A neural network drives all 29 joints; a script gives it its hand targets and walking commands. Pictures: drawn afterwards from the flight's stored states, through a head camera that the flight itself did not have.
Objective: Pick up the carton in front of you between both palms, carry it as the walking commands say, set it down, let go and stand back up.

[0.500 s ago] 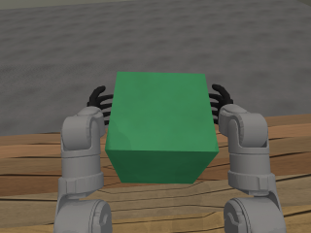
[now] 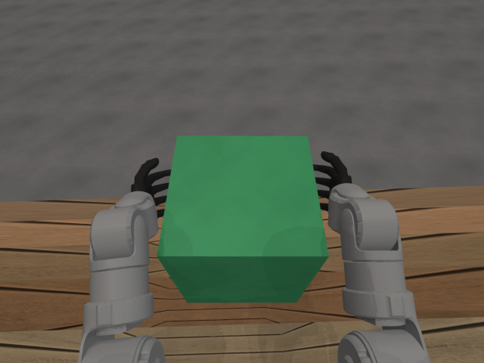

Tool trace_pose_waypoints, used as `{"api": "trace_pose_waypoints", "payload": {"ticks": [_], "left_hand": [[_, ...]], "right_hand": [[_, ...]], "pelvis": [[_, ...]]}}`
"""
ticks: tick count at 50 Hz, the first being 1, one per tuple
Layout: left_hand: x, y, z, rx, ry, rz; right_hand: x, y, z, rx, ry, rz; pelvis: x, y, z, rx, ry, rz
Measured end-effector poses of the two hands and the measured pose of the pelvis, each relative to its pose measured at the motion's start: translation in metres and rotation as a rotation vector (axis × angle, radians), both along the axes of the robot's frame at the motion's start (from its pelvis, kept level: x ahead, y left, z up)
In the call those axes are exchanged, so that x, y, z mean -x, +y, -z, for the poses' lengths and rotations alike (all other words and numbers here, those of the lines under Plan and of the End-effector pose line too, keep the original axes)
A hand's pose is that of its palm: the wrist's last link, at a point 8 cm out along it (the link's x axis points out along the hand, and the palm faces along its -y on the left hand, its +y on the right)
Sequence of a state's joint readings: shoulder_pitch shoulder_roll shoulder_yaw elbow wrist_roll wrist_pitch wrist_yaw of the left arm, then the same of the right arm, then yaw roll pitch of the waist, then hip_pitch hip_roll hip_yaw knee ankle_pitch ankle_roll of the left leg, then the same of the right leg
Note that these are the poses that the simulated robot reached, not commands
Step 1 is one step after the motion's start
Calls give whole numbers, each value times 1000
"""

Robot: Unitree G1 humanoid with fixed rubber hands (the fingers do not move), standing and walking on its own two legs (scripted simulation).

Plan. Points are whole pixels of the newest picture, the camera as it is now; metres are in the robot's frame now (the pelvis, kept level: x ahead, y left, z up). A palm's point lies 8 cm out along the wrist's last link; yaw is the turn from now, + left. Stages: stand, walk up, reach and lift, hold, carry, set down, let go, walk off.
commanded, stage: carry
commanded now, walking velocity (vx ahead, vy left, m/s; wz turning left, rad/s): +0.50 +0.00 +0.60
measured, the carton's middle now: (242, 226) +0.35 +0.01 +0.02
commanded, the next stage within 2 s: none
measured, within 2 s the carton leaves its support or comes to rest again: neither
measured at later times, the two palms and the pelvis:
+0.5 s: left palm (143, 163) +0.67 +0.29 -0.13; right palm (235, 126) +0.81 +0.03 -0.12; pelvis +0.41 -0.02 -0.23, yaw +14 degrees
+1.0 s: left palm (192, 114) +1.26 +0.24 -0.40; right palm (250, 107) +1.28 -0.04 -0.39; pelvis +0.91 +0.07 -0.44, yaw +1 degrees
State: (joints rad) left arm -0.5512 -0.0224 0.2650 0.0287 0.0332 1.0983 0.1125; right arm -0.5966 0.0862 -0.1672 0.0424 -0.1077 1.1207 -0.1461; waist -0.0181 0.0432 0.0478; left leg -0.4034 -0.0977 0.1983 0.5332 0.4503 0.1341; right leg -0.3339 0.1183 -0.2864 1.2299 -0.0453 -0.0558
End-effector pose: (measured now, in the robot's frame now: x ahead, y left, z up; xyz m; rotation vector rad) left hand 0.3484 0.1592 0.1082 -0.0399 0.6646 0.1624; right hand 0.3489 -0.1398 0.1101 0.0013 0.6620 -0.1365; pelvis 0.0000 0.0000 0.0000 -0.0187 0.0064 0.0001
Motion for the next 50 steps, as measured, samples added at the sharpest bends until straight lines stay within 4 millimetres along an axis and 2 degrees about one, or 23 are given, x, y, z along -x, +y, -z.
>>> {"api": "trace_pose_waypoints", "payload": {"ticks": [3, 5, 7, 9, 12, 14, 17, 21, 23, 24, 26, 28, 31, 35, 38, 40, 41, 42, 44, 47, 48, 50], "left_hand": [[-62, -29, 8, -18, -138, 83], [-95, -47, 23, -27, -152, 110], [-123, -54, 49, -45, -76, 114], [-150, -55, 84, -49, 32, 114], [-191, -43, 130, -22, 113, 80], [-213, -25, 157, -6, 125, 15], [-236, 17, 186, 28, 109, -143], [-262, 84, 211, 50, 52, -383], [-287, 115, 224, 47, 2, -459], [-304, 126, 232, 48, -5, -476], [-347, 137, 249, 45, 13, -467], [-400, 137, 262, 23, 24, -419], [-489, 119, 270, 2, 1, -327], [-612, 85, 281, -52, 7, -152], [-709, 66, 285, -137, -85, -48], [-768, 62, 295, -170, -188, -28], [-793, 63, 307, -174, -232, -31], [-815, 66, 325, -179, -240, -33], [-848, 78, 375, -146, -148, -54], [-881, 86, 459, -13, 103, -49], [-889, 86, 480, 10, 176, -44], [-908, 84, 507, 9, 264, -40]], "right_hand": [[-40, -29, 13, 13, -134, 62], [-65, -45, 33, 4, -147, 89], [-93, -52, 59, -19, -69, 93], [-125, -54, 86, 2, 42, 76], [-186, -43, 114, 100, 126, -18], [-235, -22, 130, 138, 138, -98], [-305, 27, 153, 107, 125, -205], [-388, 113, 186, 16, 84, -351], [-425, 149, 204, -1, 43, -407], [-442, 160, 215, 12, 35, -423], [-476, 167, 243, 47, 48, -429], [-510, 160, 271, 61, 62, -406], [-559, 133, 298, 107, 83, -312], [-635, 92, 319, 61, 95, -152], [-713, 75, 336, 20, 7, -77], [-772, 72, 352, 2, -95, -55], [-801, 73, 363, -6, -140, -51], [-825, 76, 377, -15, -148, -44], [-861, 85, 412, -8, -70, -36], [-891, 93, 466, 95, 176, -38], [-902, 93, 478, 129, 243, -43], [-932, 97, 496, 134, 303, -66]], "pelvis": [[-50, 2, 52, 2, -7, -21], [-82, 4, 78, 23, 17, -64], [-112, 3, 90, -5, 28, -68], [-138, -2, 100, -25, 36, -63], [-171, -15, 122, 12, 30, -127], [-197, -23, 139, 50, 30, -173], [-244, -28, 155, 106, 43, -198], [-328, -26, 185, 86, 52, -187], [-373, -21, 209, 40, 47, -208], [-394, -20, 218, 11, 43, -227], [-432, -13, 236, 5, 34, -253], [-470, -5, 255, 1, 13, -277], [-531, 7, 270, -79, -10, -241], [-630, 38, 295, -69, -8, -176], [-712, 60, 344, -46, 2, -131], [-766, 67, 395, -66, 4, -124], [-787, 71, 421, -60, 14, -100], [-801, 75, 435, -9, 17, -54], [-825, 79, 449, 19, -3, 22], [-870, 72, 444, -40, 58, 41], [-884, 69, 440, -48, 84, 15], [-908, 67, 436, -52, 122, -20]]}}
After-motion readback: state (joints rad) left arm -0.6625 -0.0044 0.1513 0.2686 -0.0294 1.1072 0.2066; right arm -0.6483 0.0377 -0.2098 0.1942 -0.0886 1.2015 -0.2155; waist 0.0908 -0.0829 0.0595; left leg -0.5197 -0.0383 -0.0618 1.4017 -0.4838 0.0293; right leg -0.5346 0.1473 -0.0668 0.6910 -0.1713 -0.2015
